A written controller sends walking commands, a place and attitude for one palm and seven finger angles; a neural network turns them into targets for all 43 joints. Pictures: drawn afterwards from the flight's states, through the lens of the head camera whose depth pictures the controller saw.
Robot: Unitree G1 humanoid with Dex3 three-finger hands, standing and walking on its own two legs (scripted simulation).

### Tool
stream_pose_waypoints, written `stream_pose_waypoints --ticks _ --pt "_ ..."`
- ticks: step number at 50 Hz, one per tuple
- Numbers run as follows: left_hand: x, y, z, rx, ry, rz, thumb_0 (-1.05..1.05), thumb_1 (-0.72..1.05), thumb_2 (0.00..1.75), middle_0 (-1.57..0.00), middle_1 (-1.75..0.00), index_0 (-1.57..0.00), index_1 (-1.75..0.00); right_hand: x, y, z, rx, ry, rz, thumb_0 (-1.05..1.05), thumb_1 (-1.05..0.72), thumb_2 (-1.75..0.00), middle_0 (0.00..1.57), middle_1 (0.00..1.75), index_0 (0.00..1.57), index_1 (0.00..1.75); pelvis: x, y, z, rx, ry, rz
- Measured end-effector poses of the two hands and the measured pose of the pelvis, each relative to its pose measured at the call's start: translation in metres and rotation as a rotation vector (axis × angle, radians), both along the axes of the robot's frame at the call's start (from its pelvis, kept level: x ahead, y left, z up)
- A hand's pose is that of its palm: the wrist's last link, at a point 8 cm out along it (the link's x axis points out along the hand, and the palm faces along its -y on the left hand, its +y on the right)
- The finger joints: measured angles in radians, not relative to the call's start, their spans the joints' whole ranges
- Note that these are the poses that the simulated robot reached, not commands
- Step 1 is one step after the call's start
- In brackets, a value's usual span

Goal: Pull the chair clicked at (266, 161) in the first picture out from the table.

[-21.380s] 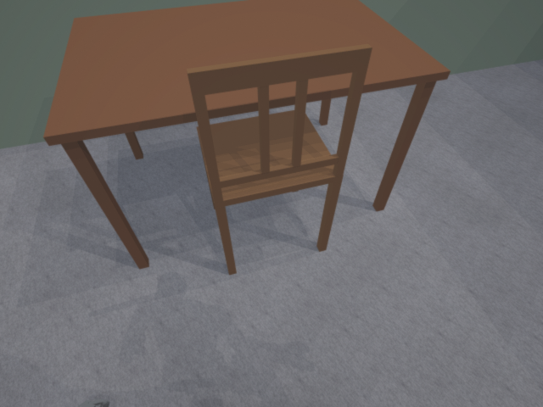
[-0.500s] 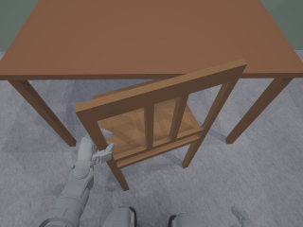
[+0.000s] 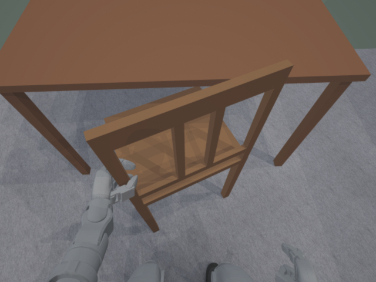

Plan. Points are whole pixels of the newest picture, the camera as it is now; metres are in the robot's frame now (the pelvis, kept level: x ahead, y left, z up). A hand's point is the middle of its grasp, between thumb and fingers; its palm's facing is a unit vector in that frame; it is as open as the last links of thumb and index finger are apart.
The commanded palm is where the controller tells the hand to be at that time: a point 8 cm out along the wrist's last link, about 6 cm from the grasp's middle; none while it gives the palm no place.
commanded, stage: step backward, pulling the chair out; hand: left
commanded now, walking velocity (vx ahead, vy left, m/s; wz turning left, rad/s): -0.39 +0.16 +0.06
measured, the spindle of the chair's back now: (179, 153) +0.41 +0.03 -0.06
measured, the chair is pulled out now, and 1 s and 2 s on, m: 0.13 0.30 0.49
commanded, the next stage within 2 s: stop walking, hand still on the chair in 1.56 s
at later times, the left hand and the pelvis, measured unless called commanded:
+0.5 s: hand (135, 224) +0.23 +0.12 -0.06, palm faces +0.03 -0.98 -0.18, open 5.6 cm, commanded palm +0.20 +0.17 -0.06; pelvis -0.08 +0.00 +0.01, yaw +1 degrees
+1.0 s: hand out of the picture +0.12 +0.11 -0.06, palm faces -0.10 -0.97 -0.21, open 5.9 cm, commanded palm +0.10 +0.16 -0.06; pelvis -0.19 +0.02 +0.01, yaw +2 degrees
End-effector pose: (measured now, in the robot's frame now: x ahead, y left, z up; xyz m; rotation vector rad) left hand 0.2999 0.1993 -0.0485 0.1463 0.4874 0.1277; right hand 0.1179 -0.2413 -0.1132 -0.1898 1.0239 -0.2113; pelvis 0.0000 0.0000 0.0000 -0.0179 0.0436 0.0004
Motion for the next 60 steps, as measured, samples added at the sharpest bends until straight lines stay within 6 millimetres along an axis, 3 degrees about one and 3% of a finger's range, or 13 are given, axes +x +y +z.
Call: stream_pose_waypoints --ticks 11,21,27,33,38,46,56,60 --pt "-0.036 -0.008 0.002 -0.022 0.013 -0.075 0.01 0.63 0.68 -0.18 -1.19 -0.50 -1.45 -0.044 -0.006 0.008 -0.094 0.057 -0.002 0.01 -0.91 -0.90 0.20 0.30 0.20 0.30 -0.037 0.019 0.001 0.031 0.010 0.038" --pt "-0.072 -0.020 0.004 0.010 0.034 -0.061 -0.01 0.62 0.67 -0.18 -1.16 -0.50 -1.45 -0.077 0.016 -0.007 0.062 0.055 0.022 0.01 -0.91 -0.90 0.20 0.30 0.20 0.30 -0.067 0.000 0.007 -0.006 -0.011 0.000" --pt "-0.091 -0.028 0.007 0.012 0.054 -0.059 -0.01 0.62 0.68 -0.17 -1.13 -0.50 -1.45 -0.103 0.002 -0.004 0.028 0.052 -0.001 0.01 -0.90 -0.90 0.20 0.30 0.20 0.30 -0.093 0.001 0.009 0.044 0.007 0.023" --pt "-0.116 -0.031 0.007 -0.002 0.038 -0.133 0.00 0.64 0.71 -0.14 -1.14 -0.45 -1.42 -0.129 -0.011 0.004 -0.078 0.039 -0.012 0.01 -0.91 -0.90 0.20 0.30 0.20 0.30 -0.122 0.019 0.003 0.027 0.012 0.059" --pt "-0.143 -0.031 0.009 0.003 0.025 -0.202 0.02 0.67 0.74 -0.11 -1.15 -0.39 -1.38 -0.150 0.000 0.013 -0.081 0.026 -0.016 0.01 -0.91 -0.90 0.19 0.30 0.20 0.30 -0.142 0.025 0.004 0.031 -0.003 0.026" --pt "-0.178 -0.035 0.012 0.052 0.035 -0.205 0.03 0.66 0.77 -0.12 -1.16 -0.42 -1.38 -0.180 0.028 -0.008 0.070 0.031 0.010 0.01 -0.91 -0.90 0.20 0.30 0.20 0.30 -0.172 0.013 0.007 0.005 -0.025 0.011" --pt "-0.218 -0.034 0.012 0.024 0.021 -0.201 0.03 0.67 0.77 -0.09 -1.17 -0.40 -1.34 -0.231 0.020 -0.002 -0.015 0.019 -0.002 0.01 -0.91 -0.90 0.20 0.30 0.20 0.30 -0.223 0.027 0.001 0.034 -0.011 0.038" --pt "-0.239 -0.033 0.014 0.038 0.024 -0.221 0.04 0.68 0.77 -0.08 -1.18 -0.37 -1.33 -0.253 0.019 0.002 -0.008 0.023 -0.009 0.01 -0.91 -0.90 0.20 0.30 0.20 0.30 -0.236 0.024 0.004 0.018 -0.017 0.020"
